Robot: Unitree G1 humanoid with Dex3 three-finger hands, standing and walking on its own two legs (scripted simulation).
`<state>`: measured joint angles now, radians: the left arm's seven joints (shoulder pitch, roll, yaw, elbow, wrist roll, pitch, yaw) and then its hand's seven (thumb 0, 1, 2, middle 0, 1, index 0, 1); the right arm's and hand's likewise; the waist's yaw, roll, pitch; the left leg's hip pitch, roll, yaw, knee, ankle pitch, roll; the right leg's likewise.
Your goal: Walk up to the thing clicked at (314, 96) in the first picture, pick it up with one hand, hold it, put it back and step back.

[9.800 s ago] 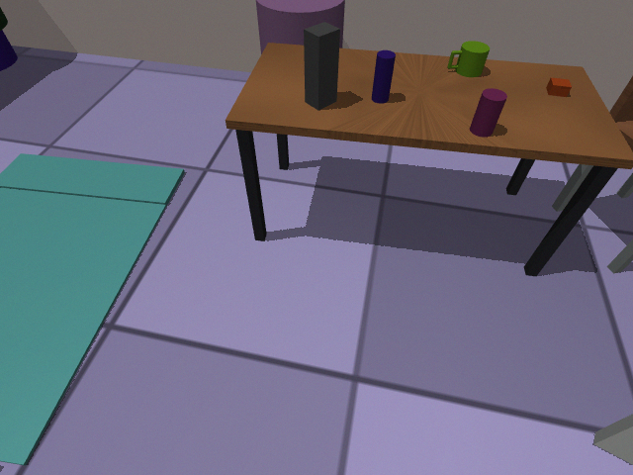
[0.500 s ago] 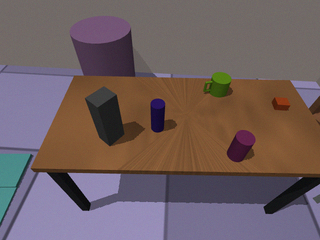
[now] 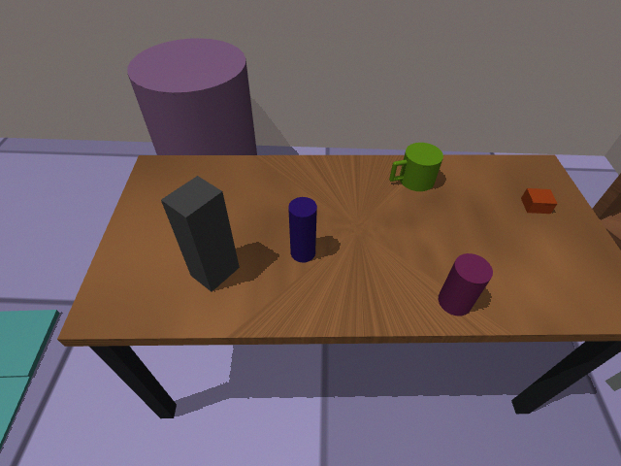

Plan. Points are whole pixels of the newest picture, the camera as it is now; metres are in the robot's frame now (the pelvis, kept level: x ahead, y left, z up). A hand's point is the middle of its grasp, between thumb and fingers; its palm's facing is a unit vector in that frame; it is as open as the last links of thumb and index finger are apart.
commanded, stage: walk up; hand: left
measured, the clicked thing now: (205, 237) +0.53 +0.20 -0.09
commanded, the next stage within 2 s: stand in 0.22 s
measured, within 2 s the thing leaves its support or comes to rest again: neither
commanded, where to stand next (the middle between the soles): +0.07 -0.01 m, yaw +0 degrees
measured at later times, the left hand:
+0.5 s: hand out of the picture +0.07 +0.25 -0.16, palm faces -0.01 -0.94 -0.34, open 7.4 cm
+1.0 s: hand out of the picture +0.07 +0.25 -0.16, palm faces -0.02 -0.94 -0.34, open 7.4 cm
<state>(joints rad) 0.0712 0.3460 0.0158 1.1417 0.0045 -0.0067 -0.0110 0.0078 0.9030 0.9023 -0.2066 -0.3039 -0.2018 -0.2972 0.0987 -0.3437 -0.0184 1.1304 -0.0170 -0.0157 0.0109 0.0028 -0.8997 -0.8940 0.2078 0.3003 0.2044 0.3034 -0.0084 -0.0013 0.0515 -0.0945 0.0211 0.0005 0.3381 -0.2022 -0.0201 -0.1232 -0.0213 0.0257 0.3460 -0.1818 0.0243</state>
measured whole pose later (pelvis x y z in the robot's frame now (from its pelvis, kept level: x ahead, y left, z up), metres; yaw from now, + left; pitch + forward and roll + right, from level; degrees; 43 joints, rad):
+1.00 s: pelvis +0.00 -0.01 +0.00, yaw +0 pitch -2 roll +0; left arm 0.11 0.35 0.00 1.14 0.00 -0.01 -0.01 0.01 0.90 0.90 -0.21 -0.30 -0.20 -0.30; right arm 0.11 -0.35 0.00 1.14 -0.01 -0.01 0.02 0.00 -0.90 -0.89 0.21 0.30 0.20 0.30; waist -0.01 0.00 0.05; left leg -0.10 0.03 -0.01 0.32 -0.18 -0.03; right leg -0.13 -0.01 0.01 0.33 -0.17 0.01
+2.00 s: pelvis +0.01 -0.01 +0.00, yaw +0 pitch -2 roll +0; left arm 0.11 0.35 0.00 1.13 0.00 -0.01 0.00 0.01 0.90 0.90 -0.21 -0.30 -0.20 -0.30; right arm 0.11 -0.35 -0.01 1.12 -0.01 0.00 0.01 0.00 -0.90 -0.89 0.21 0.30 0.20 0.30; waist -0.01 0.00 0.05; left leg -0.07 0.03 -0.01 0.31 -0.20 -0.03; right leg -0.10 -0.01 0.02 0.32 -0.18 0.01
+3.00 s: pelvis +0.00 -0.01 +0.00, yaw +1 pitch +0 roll +0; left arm 0.08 0.32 0.03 0.99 -0.05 -0.02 0.02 0.01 0.80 0.80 -0.14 -0.22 -0.14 -0.21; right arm 0.09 -0.33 -0.03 0.98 0.06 -0.07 -0.02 0.01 -0.80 -0.79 0.15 0.22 0.15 0.22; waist -0.02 0.01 0.08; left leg -0.19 0.03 -0.02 0.42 -0.24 -0.03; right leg -0.21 -0.02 0.01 0.42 -0.22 0.02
